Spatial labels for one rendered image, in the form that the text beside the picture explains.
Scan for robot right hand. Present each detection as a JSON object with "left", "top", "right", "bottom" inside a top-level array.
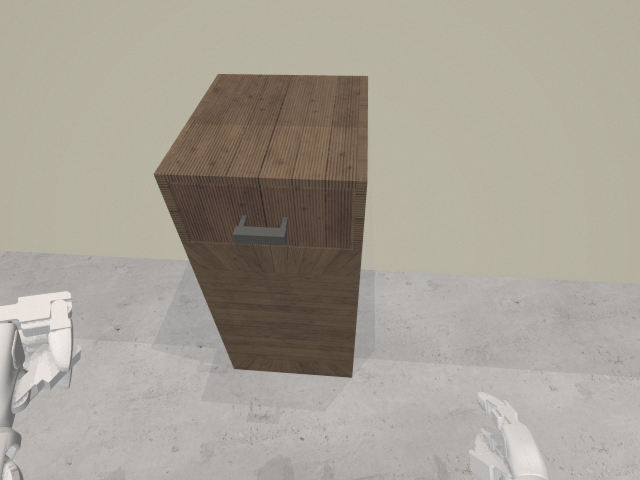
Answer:
[{"left": 469, "top": 392, "right": 549, "bottom": 480}]

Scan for left robot forearm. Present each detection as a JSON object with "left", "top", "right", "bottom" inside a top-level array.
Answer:
[{"left": 0, "top": 427, "right": 24, "bottom": 480}]

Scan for cabinet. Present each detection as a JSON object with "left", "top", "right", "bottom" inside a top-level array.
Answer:
[{"left": 154, "top": 74, "right": 368, "bottom": 378}]

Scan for robot left hand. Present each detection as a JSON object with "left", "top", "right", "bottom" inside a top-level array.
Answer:
[{"left": 0, "top": 291, "right": 81, "bottom": 428}]

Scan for handle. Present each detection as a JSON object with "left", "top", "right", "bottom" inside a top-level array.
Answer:
[{"left": 232, "top": 215, "right": 288, "bottom": 246}]

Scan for drawer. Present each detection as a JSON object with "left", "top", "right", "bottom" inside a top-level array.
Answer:
[{"left": 170, "top": 182, "right": 353, "bottom": 249}]

